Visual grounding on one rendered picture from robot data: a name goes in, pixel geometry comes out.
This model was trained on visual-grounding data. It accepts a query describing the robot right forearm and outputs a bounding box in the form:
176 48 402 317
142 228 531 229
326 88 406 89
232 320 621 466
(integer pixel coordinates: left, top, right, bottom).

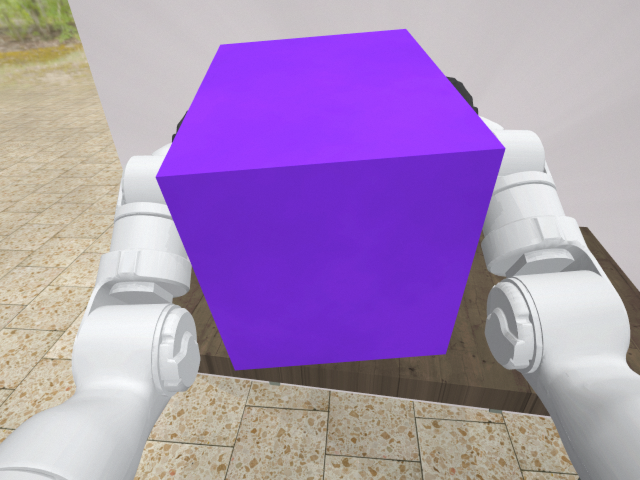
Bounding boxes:
479 116 630 351

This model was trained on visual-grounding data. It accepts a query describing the table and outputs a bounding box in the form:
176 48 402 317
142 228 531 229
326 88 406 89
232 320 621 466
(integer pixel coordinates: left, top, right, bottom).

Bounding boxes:
172 227 640 480

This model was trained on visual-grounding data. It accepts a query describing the robot right upper arm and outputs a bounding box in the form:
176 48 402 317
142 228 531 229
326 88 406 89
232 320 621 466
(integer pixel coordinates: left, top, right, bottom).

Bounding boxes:
485 270 640 480

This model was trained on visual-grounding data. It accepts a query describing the right robot hand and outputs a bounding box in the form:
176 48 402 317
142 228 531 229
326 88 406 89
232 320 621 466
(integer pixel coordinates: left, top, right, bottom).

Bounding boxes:
446 76 478 115

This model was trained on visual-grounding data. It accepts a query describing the robot left upper arm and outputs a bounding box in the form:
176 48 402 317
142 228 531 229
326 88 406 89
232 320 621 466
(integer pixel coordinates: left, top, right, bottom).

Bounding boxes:
0 303 200 480

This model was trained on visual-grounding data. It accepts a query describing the carton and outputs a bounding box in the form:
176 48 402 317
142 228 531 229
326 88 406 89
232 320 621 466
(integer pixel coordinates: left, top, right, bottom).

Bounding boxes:
156 29 506 370

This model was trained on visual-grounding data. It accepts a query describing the left robot hand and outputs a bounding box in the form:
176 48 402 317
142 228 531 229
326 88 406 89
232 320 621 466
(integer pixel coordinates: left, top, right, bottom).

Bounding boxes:
172 111 188 142

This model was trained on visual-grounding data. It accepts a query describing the robot left forearm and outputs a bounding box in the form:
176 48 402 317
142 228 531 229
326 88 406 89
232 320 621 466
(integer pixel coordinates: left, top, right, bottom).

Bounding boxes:
72 143 192 385

